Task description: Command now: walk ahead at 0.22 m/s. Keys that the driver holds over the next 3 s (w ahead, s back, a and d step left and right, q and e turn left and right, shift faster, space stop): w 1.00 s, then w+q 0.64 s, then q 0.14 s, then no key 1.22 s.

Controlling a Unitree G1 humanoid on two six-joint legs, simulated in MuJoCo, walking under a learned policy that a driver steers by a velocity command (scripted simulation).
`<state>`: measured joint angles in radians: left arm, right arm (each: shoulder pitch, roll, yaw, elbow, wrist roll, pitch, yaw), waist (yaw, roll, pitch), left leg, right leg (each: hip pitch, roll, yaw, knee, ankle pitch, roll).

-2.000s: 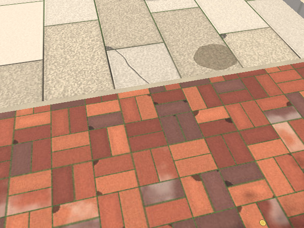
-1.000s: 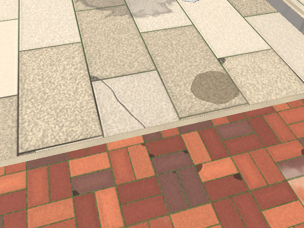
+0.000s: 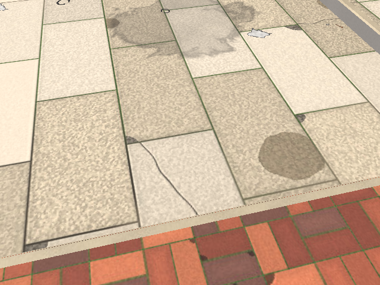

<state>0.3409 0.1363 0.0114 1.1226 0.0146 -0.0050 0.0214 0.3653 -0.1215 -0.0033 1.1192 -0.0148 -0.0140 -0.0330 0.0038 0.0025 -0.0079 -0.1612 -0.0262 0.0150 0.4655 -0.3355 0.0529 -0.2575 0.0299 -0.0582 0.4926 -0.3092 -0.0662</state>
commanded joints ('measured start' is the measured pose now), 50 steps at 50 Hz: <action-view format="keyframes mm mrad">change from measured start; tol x32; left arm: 1 -37 36 9 -65 11 -16 -12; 35 288 87 35 -62 -24 -91 -17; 50 -265 83 38 -254 5 -27 -46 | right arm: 1 143 -137 -37 -1 -1 -4 0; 27 -435 -81 -33 -256 0 -31 65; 34 147 -311 -116 -119 -41 -61 27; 50 138 -150 -45 -83 9 -95 28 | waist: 1 -48 129 186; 11 154 -335 81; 28 28 -108 158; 35 -113 180 -272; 50 -29 46 118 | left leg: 1 -54 230 -343 -295 -468 138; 8 -175 214 -227 -227 -232 133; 13 -635 65 -19 649 -92 60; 32 11 -51 126 53 233 123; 35 459 439 -783 -219 -116 334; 40 -46 248 -248 -309 151 173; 50 68 187 -77 -347 475 128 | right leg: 1 -207 0 8 92 -160 -8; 9 224 9 -29 -48 -5 -20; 12 378 -417 666 -359 -365 -175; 31 328 -232 47 -68 1058 -82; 35 -333 52 96 949 -182 -31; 50 -405 -127 5 280 328 34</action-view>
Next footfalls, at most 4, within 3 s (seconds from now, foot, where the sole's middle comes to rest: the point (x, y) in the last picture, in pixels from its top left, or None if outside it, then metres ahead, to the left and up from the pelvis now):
0.66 left None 0.44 0.05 -0.78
1.22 right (229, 235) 0.75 -0.11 -0.78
1.86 left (160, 196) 1.02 0.18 -0.90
2.24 right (197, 179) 1.12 0.01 -0.90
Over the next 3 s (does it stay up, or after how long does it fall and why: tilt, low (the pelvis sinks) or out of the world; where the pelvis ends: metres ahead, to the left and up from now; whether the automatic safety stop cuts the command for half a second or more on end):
stays up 1.04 0.07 -0.12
